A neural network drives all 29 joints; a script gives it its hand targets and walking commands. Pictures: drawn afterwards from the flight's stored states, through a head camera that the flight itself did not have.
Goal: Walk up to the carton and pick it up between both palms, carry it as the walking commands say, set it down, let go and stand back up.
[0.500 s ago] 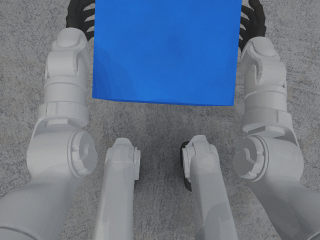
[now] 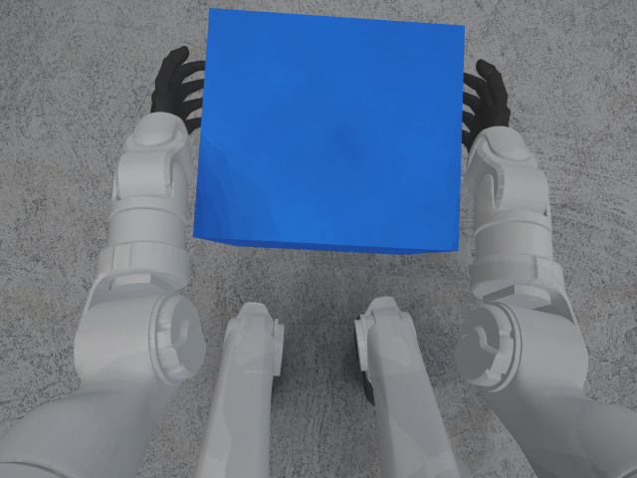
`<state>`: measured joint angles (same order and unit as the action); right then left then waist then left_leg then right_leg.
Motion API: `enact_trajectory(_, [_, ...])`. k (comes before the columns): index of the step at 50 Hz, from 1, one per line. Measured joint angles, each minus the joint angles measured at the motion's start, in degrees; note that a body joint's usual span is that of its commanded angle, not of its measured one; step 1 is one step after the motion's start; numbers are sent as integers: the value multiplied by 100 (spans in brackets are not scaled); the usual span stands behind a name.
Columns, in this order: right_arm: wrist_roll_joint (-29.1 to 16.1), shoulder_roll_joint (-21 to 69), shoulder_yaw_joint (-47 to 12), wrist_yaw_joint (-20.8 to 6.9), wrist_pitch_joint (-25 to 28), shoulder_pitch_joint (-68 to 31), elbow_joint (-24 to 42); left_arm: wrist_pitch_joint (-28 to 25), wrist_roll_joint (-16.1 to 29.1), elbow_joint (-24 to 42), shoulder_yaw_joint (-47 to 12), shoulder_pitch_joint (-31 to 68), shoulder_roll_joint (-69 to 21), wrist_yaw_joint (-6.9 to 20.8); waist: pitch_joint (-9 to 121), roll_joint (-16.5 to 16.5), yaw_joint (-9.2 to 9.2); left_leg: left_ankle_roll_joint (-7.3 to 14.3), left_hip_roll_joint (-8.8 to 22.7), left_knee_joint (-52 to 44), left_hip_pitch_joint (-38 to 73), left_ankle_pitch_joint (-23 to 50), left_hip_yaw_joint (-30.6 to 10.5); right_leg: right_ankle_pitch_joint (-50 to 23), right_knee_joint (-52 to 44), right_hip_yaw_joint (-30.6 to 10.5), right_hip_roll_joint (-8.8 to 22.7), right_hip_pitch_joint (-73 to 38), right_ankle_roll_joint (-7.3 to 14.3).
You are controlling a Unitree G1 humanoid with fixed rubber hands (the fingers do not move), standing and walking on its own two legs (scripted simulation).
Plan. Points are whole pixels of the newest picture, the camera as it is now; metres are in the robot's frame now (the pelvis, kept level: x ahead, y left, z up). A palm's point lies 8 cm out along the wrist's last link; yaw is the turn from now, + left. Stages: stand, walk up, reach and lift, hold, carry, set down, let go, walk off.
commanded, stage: reach and lift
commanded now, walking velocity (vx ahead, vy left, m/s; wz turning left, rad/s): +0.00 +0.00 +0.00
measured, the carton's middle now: (326, 158) +0.48 -0.02 -0.14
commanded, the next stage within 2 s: none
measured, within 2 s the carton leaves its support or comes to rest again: neither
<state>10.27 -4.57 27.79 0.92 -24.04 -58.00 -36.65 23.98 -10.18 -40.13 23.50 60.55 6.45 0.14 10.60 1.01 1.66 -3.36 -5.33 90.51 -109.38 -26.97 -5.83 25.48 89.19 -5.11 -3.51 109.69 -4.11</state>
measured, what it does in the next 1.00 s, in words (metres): rises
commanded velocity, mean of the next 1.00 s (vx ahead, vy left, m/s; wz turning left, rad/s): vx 0.00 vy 0.00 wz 0.00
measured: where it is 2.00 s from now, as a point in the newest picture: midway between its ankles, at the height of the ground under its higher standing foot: (315, 379)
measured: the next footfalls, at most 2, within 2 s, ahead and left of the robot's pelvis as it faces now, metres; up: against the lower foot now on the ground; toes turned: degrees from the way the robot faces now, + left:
none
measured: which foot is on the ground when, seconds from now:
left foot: down 0.00-1.00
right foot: down 0.00-1.00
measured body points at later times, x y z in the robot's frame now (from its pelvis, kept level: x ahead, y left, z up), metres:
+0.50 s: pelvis +0.02 +0.00 +0.06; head +0.25 +0.00 +0.45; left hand +0.50 +0.16 +0.00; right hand +0.48 -0.20 +0.00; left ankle +0.09 +0.13 -0.51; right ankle +0.10 -0.14 -0.51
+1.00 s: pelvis +0.04 +0.00 +0.13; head +0.23 +0.00 +0.54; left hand +0.47 +0.17 +0.07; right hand +0.45 -0.20 +0.07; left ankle +0.09 +0.13 -0.51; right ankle +0.10 -0.14 -0.51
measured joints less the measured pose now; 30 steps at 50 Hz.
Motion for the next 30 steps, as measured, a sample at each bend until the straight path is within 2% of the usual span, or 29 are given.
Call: enact_trajectory(30, [50,351,-113,-41,114,1174,280,-108,-101,333,-30,-1177,-391,66,259,-17,2,66,52,-1527,1829,216,-76,-214,-1528,-69,-1,-1829,54])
